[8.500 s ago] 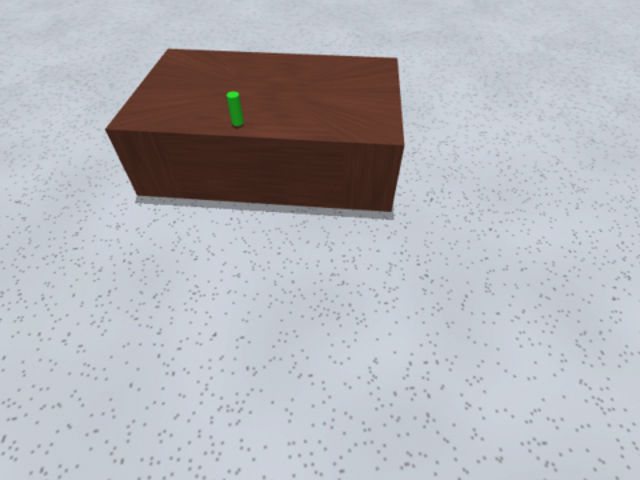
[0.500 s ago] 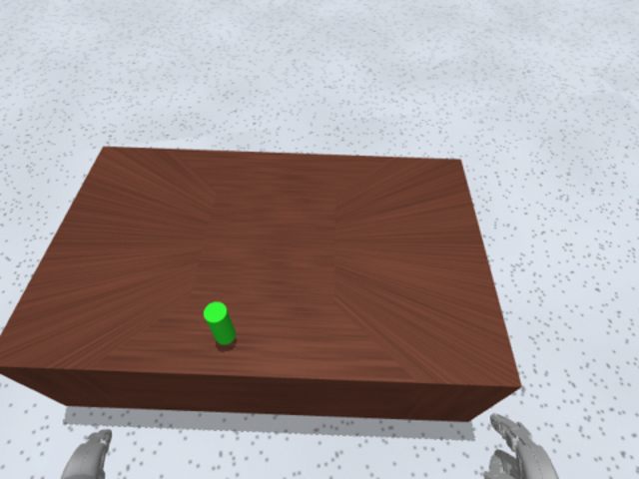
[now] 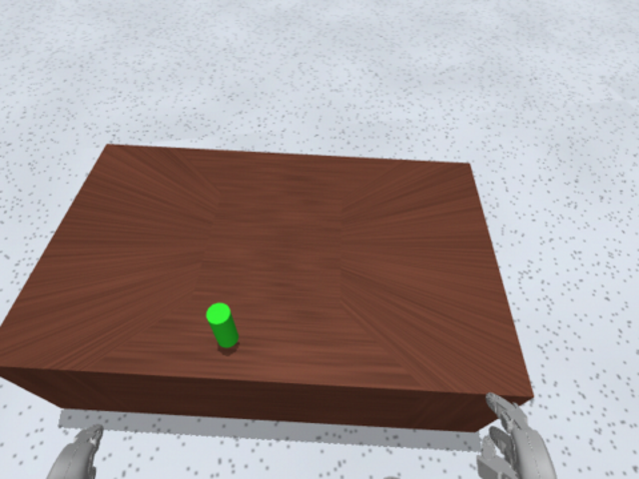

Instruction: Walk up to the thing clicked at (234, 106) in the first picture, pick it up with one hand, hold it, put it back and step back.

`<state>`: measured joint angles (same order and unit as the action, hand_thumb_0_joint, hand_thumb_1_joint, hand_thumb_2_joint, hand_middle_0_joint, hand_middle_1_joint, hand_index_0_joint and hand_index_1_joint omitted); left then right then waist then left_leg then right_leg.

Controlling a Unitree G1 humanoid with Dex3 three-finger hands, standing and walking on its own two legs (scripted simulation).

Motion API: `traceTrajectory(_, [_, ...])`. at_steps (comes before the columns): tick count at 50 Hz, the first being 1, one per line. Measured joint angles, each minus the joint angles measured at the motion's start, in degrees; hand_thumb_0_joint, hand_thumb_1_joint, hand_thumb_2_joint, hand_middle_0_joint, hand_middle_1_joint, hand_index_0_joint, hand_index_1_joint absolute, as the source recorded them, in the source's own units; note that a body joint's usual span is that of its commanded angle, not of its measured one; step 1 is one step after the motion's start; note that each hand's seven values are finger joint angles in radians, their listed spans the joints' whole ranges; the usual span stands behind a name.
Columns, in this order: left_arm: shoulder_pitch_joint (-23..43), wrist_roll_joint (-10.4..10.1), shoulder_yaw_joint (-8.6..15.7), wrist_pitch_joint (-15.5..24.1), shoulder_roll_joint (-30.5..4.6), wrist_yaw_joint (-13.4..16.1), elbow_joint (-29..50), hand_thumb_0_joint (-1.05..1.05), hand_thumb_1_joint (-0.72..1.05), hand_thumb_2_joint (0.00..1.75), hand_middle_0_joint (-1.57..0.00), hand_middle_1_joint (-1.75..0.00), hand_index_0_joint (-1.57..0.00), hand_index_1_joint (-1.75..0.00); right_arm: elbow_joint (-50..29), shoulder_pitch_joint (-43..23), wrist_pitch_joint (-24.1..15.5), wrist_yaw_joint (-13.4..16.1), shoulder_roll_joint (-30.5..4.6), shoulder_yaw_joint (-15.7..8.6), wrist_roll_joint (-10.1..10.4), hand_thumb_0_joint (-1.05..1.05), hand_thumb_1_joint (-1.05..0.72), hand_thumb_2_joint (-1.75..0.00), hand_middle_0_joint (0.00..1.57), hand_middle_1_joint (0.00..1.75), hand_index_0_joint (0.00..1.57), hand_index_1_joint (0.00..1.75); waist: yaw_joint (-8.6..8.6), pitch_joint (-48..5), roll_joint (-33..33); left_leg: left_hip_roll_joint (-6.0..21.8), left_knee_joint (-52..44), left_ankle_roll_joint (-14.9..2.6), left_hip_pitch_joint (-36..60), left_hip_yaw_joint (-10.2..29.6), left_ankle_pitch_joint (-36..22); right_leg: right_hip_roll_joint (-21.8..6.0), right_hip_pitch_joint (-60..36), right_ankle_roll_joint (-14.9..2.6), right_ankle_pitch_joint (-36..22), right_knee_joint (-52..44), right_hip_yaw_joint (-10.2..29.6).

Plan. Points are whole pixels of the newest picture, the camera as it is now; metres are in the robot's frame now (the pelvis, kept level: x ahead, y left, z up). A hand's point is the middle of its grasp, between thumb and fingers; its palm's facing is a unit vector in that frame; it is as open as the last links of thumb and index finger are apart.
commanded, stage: go down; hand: left
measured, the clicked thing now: (223, 326) +0.45 +0.20 -0.31
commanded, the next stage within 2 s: approach in 1.96 s
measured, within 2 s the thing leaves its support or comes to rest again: neither
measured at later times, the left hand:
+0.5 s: hand out of the picture +0.14 +0.28 -0.09, palm faces +0.12 -0.94 -0.33, open 17.5 cm
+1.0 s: hand (61, 387) +0.25 +0.34 -0.06, palm faces +0.14 -0.97 -0.18, open 17.6 cm
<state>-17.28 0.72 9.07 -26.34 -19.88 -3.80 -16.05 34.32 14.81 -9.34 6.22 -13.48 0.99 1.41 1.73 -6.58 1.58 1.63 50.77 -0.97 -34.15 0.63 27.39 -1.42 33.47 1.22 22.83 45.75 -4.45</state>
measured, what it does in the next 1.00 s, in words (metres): stands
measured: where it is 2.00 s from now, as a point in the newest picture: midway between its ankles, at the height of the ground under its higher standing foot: outside the picture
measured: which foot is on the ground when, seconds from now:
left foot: down 0.00-1.00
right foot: down 0.00-1.00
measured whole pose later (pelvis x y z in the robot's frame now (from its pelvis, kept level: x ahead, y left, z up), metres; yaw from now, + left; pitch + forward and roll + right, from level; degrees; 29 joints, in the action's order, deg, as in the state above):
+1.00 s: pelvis -0.03 +0.00 -0.02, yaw -1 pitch +14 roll -3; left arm 7.1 -3.9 28.2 -5.6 -35.1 -23.4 -42.8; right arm 40.9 20.6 -15.0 8.7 -16.7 0.6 0.3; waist 3.0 -5.9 0.2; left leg 2.3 58.6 -0.9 -44.7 0.6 28.4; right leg -0.9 44.1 0.9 23.4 53.1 -4.0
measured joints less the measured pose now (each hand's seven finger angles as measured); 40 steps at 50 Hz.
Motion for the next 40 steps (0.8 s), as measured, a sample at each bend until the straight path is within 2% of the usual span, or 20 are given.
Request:
traceTrajectory(7, [-1.9, -0.3, 1.5, -0.9, -1.1, 0.1, 4.2, -0.01, -0.47, 0.08, -0.08, -0.05, -0.07, -0.06, -0.3, 0.5, -1.0, 1.5, 0.1, 0.0, -0.1, 0.01, -0.87, -0.89, 0.21, 0.3, 0.2, 0.3, 0.03, -0.9, -0.4, 0.1, 3.5, 0.19, -2.5, 0.5, 1.3, 0.0, 2.4, -0.21, 1.4, 3.5, -0.4])
traceTrajectory(14, [-4.0, -1.3, 2.5, -2.1, -2.5, -1.4, 7.4, -0.01, -0.49, 0.07, -0.08, -0.05, -0.07, -0.05, -0.9, 0.6, -2.0, 2.5, -0.3, 0.0, 0.2, 0.01, -0.88, -0.89, 0.21, 0.3, 0.2, 0.3, 0.23, -1.5, 0.1, 0.1, 5.4, 0.27, -4.1, 1.0, 1.6, 0.0, 3.8, -0.34, 1.7, 5.2, -0.8])
traceTrajectory(21, [-3.8, -1.9, 3.3, -2.5, -3.0, -2.6, 7.3, -0.01, -0.55, 0.06, -0.08, -0.05, -0.07, -0.05, -1.1, 1.0, -3.3, 3.3, -0.3, 0.2, 0.3, 0.01, -0.88, -0.89, 0.21, 0.3, 0.2, 0.3, 0.01, -1.7, 0.3, 0.1, 7.0, 0.39, -5.9, 1.4, 1.6, -0.1, 5.4, -0.52, 1.8, 6.7, -1.2])
traceTrajectory(26, [1.5, -2.6, 5.4, -0.6, -4.7, -2.8, 3.9, -0.01, -0.57, 0.06, -0.08, -0.05, -0.07, -0.05, 0.1, 0.8, -5.0, 4.2, -0.3, 1.1, 0.3, 0.01, -0.88, -0.89, 0.21, 0.3, 0.2, 0.3, -0.33, -0.9, -0.6, 0.0, 7.9, 0.66, -7.2, 1.8, 1.4, -0.1, 6.6, -0.79, 1.8, 7.9, -1.5])
traceTrajectory(31, [9.9, -3.9, 9.4, 3.7, -8.8, -4.5, -0.8, -0.01, -0.57, 0.06, -0.08, -0.05, -0.07, -0.06, 2.6, 0.0, -6.7, 4.7, -0.5, 2.1, 0.1, 0.01, -0.88, -0.89, 0.21, 0.3, 0.2, 0.3, 0.18, 0.5, -1.4, 0.2, 8.5, 0.93, -8.0, 2.2, 1.1, 0.1, 7.3, -1.1, 1.6, 8.4, -1.8])
traceTrajectory(35, [17.4, -4.7, 12.8, 6.3, -12.4, -7.5, -9.8, -0.01, -0.57, 0.06, -0.08, -0.05, -0.07, -0.06, 4.2, 0.1, -7.0, 4.4, -1.0, 2.0, 0.0, 0.01, -0.89, -0.89, 0.21, 0.3, 0.21, 0.3, 1.21, 0.7, -1.3, 0.5, 8.3, 0.96, -8.8, 2.2, 0.8, 0.3, 8.0, -1.19, 1.1, 7.9, -1.8])
traceTrajectory(40, [22.4, -5.3, 15.6, 10.1, -15.0, -13.4, -18.9, -0.01, -0.56, 0.04, -0.09, -0.04, -0.07, -0.05, 5.4, 2.0, -7.2, 3.8, -2.2, 1.2, -0.1, 0.01, -0.89, -0.89, 0.21, 0.3, 0.21, 0.3, 2.04, 0.5, -1.0, 0.7, 7.4, 0.67, -8.8, 1.5, 0.5, 0.5, 8.3, -0.93, 0.5, 6.8, -1.1])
